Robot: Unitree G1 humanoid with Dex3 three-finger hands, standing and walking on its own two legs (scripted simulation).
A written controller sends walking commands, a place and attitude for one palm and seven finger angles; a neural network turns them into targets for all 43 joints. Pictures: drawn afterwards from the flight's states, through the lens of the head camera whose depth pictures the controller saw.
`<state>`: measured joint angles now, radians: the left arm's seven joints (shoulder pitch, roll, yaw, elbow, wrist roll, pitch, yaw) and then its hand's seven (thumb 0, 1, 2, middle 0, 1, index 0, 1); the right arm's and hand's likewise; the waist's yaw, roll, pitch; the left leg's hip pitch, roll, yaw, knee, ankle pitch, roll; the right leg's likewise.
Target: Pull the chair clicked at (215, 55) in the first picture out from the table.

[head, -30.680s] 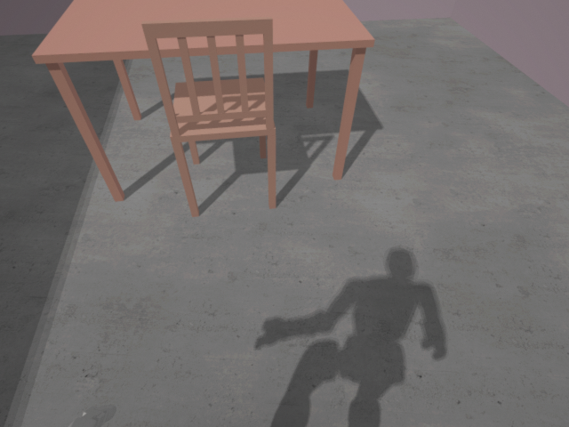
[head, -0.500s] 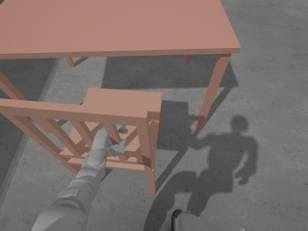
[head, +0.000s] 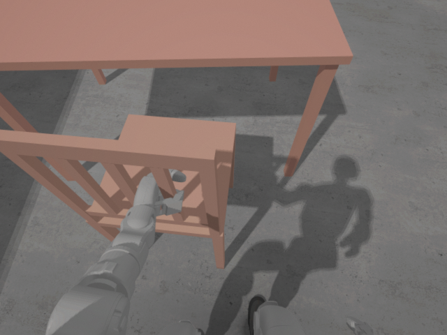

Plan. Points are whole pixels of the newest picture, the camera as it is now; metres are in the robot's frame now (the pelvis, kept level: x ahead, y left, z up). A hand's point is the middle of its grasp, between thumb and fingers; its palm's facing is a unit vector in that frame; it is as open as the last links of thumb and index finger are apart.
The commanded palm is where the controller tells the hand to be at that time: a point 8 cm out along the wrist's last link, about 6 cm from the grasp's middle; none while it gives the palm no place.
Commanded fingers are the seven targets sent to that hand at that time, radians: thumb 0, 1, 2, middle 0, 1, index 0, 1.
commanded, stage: stop walking, hand still on the chair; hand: left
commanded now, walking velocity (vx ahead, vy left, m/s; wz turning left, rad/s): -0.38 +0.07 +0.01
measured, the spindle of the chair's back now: (130, 191) +0.40 +0.20 -0.07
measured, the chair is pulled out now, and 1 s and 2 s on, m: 0.27 0.29 0.29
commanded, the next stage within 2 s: open the thumb and straighten the fingers in 0.96 s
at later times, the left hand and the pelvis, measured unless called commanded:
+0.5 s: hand (174, 211) +0.35 +0.10 -0.05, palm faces -0.05 -0.99 -0.15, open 5.8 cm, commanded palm +0.33 +0.16 -0.03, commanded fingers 0.00 0.90 0.90 -0.50 -1.45 -0.50 -1.45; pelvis +0.05 -0.01 +0.01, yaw -1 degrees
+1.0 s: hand (174, 211) +0.34 +0.10 -0.05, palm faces -0.08 -0.99 -0.14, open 5.7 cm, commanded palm +0.33 +0.16 -0.03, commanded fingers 0.00 0.90 0.90 -0.50 -1.45 -0.50 -1.45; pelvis +0.07 +0.00 +0.02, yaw -2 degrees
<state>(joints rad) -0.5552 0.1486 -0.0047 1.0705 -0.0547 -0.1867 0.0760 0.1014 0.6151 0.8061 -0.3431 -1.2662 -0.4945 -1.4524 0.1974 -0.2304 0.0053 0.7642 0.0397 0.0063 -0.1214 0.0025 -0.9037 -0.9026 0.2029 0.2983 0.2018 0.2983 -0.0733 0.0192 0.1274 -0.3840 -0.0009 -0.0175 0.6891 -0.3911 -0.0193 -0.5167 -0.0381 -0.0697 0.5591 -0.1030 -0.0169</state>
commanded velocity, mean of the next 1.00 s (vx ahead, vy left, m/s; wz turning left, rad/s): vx -0.01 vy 0.00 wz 0.00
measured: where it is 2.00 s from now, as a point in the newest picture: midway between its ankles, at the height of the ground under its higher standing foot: outside the picture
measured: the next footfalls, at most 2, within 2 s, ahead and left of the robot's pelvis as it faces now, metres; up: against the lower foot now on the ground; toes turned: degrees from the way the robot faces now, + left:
none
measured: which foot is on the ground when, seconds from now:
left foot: down 0.00-1.00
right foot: down 0.00-1.00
